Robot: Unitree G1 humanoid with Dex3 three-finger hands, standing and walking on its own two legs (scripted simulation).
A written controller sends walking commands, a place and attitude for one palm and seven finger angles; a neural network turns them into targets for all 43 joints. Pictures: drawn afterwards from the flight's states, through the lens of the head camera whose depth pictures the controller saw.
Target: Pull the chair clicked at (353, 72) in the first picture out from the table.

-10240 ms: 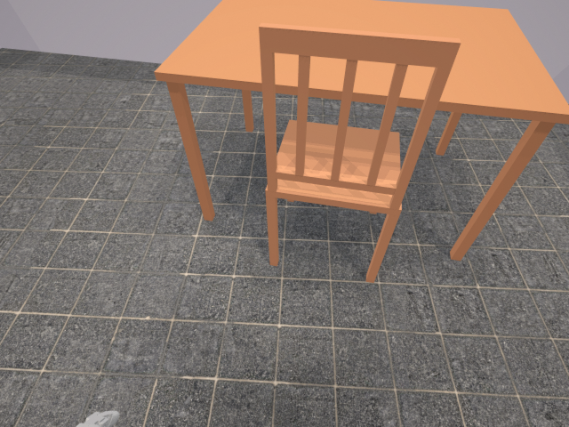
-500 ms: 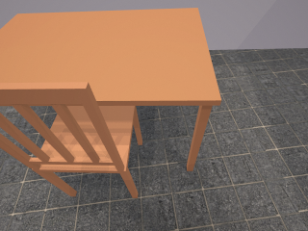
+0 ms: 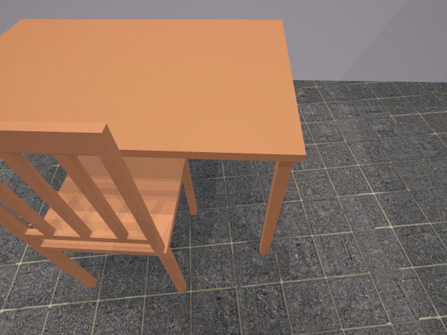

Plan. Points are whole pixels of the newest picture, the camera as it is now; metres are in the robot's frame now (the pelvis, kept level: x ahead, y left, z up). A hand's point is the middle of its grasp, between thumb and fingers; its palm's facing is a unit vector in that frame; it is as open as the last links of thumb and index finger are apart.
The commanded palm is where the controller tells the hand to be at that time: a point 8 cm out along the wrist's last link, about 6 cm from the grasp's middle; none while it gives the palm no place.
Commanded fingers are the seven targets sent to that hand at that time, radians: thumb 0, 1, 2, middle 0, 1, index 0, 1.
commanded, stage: look again from close up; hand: left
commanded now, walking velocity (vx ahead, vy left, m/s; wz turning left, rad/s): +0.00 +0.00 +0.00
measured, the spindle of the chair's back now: (54, 200) +0.39 +0.43 -0.06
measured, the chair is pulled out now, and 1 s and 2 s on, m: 0.00 0.00 0.00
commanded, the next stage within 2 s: shuffle to correct the standing spot in 0.24 s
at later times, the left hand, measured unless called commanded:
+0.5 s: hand out of the picture +0.04 +0.22 -0.16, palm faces +0.02 -0.96 -0.28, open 7.4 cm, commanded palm none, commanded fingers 0.00 0.90 0.90 -0.20 -0.30 -0.20 -0.30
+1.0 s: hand out of the picture -0.04 +0.18 -0.17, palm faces +0.03 -0.97 -0.22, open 7.4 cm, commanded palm none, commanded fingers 0.00 0.90 0.90 -0.20 -0.30 -0.20 -0.30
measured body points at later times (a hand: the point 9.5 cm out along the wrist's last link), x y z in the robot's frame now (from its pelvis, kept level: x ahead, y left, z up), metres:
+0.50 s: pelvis -0.02 +0.01 +0.00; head +0.01 +0.00 +0.45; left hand +0.04 +0.27 -0.14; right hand +0.02 -0.24 -0.16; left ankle -0.04 +0.17 -0.74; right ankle -0.02 -0.09 -0.74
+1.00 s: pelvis -0.03 +0.01 -0.01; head -0.01 -0.01 +0.44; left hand -0.04 +0.23 -0.15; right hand -0.04 -0.20 -0.18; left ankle -0.04 +0.16 -0.74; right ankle -0.07 -0.06 -0.74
